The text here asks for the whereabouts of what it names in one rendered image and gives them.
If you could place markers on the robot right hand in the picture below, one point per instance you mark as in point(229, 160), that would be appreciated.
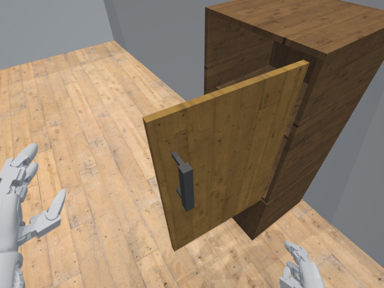
point(306, 275)

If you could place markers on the robot left forearm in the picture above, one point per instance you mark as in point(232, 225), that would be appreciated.
point(10, 273)

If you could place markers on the handle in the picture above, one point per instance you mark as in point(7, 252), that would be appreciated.
point(186, 189)

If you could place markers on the robot left hand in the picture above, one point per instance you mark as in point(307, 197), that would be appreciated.
point(15, 176)

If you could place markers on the cupboard door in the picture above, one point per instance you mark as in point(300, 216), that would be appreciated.
point(230, 138)

